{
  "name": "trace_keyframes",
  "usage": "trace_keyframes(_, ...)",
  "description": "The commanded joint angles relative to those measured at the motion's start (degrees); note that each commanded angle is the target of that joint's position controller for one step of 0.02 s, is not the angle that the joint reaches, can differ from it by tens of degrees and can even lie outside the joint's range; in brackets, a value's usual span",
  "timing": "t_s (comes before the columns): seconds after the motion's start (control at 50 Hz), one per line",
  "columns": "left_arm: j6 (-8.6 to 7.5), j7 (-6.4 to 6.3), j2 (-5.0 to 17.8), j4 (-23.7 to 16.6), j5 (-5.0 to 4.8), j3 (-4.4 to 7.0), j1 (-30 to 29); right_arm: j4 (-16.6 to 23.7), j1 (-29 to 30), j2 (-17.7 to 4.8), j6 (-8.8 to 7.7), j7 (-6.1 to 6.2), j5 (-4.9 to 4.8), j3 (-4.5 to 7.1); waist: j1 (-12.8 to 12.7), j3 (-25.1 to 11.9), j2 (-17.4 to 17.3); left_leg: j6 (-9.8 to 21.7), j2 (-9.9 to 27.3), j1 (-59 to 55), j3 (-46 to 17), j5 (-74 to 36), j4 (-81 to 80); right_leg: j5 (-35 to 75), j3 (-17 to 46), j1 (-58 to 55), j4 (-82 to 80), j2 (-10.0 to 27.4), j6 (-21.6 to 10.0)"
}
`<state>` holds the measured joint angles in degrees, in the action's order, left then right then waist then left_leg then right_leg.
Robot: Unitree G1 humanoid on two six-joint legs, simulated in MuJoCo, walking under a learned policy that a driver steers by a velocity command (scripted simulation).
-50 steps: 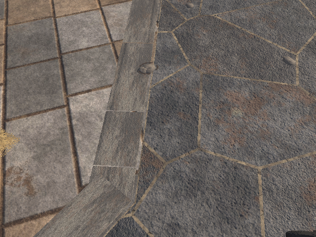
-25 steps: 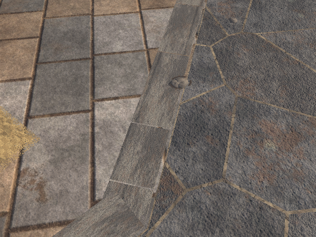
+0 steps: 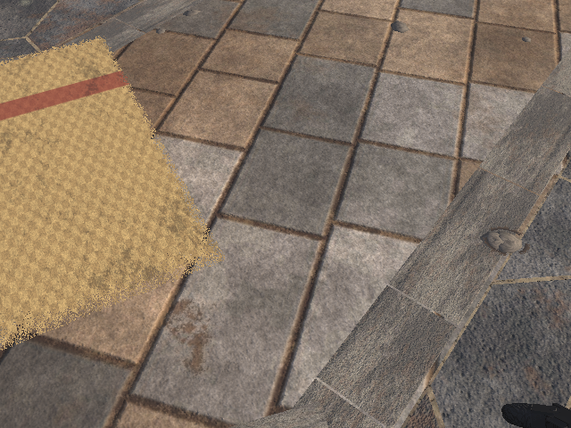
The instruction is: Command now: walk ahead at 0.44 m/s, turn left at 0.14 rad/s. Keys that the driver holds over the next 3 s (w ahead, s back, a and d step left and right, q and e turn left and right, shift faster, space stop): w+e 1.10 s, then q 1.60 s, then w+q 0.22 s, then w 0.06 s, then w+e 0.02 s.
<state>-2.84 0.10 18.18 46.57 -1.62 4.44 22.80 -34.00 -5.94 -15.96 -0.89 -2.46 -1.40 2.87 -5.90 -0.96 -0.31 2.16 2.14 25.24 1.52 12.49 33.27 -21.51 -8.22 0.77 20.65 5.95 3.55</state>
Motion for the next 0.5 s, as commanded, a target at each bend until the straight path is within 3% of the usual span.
trace_keyframes(0.02,-1.03,0.60,5.59,-2.70,0.46,0.10,-3.57,-1.30,-18.50,-11.25,-0.79,1.30,0.48,4.77,14.40,-7.49,-0.58,5.25,3.01,-34.51,-5.53,-1.18,-5.57,21.97,2.10,20.38,21.08,4.90,-7.24)
trace_keyframes(0.04,-2.22,0.87,-0.11,-6.21,1.53,-1.83,-2.26,-1.29,-21.74,-18.54,-0.84,2.03,1.43,5.63,12.54,-13.43,-18.20,13.73,19.82,-47.62,-33.76,5.83,-11.96,-8.92,2.44,41.59,43.26,-4.33,-3.02)
trace_keyframes(0.06,-3.22,0.59,5.52,-5.40,-0.23,-0.32,-4.97,-1.14,-21.84,-14.24,-1.82,1.86,1.61,4.62,14.89,-13.86,-10.84,15.42,21.67,-43.32,-40.11,9.24,-16.45,-11.25,12.96,45.99,52.38,-4.51,-3.21)
trace_keyframes(0.08,-3.47,0.73,7.66,-6.24,-1.54,0.50,-7.15,-1.89,-19.37,-11.36,-2.42,1.70,1.59,3.51,13.49,-8.00,-9.86,13.26,19.96,-38.82,-31.12,7.98,-16.42,-6.71,14.03,48.55,53.85,-2.08,-4.37)
trace_keyframes(0.12,-2.89,0.53,6.69,-5.75,-0.14,0.48,-8.59,-2.04,-12.32,-6.61,-3.03,1.37,1.20,2.04,9.81,-1.33,-7.11,10.37,14.72,-28.04,-19.45,3.22,-19.43,2.90,12.97,45.69,48.58,1.52,-4.61)
trace_keyframes(0.16,-1.48,0.73,4.84,-4.34,-0.17,0.49,-5.87,-2.37,-8.87,-4.83,-4.07,1.46,1.92,1.73,6.65,0.74,-7.72,8.83,12.36,-21.73,-12.08,-5.88,-22.68,8.86,13.69,40.13,46.50,2.00,-4.07)
trace_keyframes(0.2,-0.38,0.69,2.63,-4.00,-0.17,0.15,-5.37,-3.47,-8.68,-4.92,-5.17,1.64,2.14,2.04,5.53,1.91,-4.88,8.81,12.12,-20.32,-6.76,-15.14,-24.00,11.92,14.59,40.49,44.82,1.14,-3.24)
trace_keyframes(0.26,-0.13,0.74,1.19,-5.30,0.19,-0.23,-8.60,-5.27,-9.05,-5.47,-5.57,2.23,2.31,2.34,5.61,3.87,-3.03,7.99,11.10,-20.17,-0.38,-19.42,-25.32,19.52,15.01,41.74,35.30,-0.13,-2.67)
trace_keyframes(0.3,-0.38,1.47,0.37,-6.48,0.41,-0.75,-12.61,-6.06,-9.15,-6.24,-5.51,2.64,2.04,2.48,6.85,5.29,-2.97,6.81,9.95,-19.24,3.57,-19.04,-26.68,25.62,11.95,39.13,26.53,-0.83,-3.16)
trace_keyframes(0.36,-0.57,2.71,-0.94,-9.10,0.47,-1.60,-19.03,-8.27,-12.51,-7.86,-5.02,3.21,1.48,2.95,9.35,7.56,-1.40,6.19,11.58,-22.47,6.19,-21.08,-27.07,27.93,8.85,38.66,18.82,-1.32,-4.75)
trace_keyframes(0.4,-0.68,3.54,-0.61,-10.89,0.33,-1.63,-21.70,-9.48,-13.94,-8.67,-4.14,3.39,1.00,3.23,9.82,7.96,-1.32,5.68,12.86,-27.62,7.47,-25.89,-24.87,25.49,7.51,40.06,15.82,-1.90,-6.18)
trace_keyframes(0.44,-0.62,4.21,0.64,-12.26,0.31,-1.10,-21.99,-9.87,-13.81,-9.96,-3.06,3.78,0.82,3.53,8.58,6.05,-2.66,4.69,13.35,-31.60,9.12,-40.92,-19.56,20.57,4.76,37.54,14.58,-4.24,-8.05)
trace_keyframes(0.48,-0.11,4.29,3.00,-12.36,0.22,0.14,-17.93,-9.69,-13.49,-11.76,-1.88,4.43,0.69,3.95,5.50,1.38,-5.29,3.70,13.29,-34.18,10.06,-60.04,-9.67,13.96,1.45,30.34,15.66,-8.20,-10.45)
trace_keyframes(0.5,0.15,3.98,5.35,-11.38,0.10,1.36,-11.81,-9.48,-12.99,-12.47,-1.41,4.63,0.68,4.05,1.99,-2.22,-5.83,3.09,12.77,-32.23,10.26,-63.23,-0.59,12.32,1.14,21.84,15.23,-10.03,-12.07)
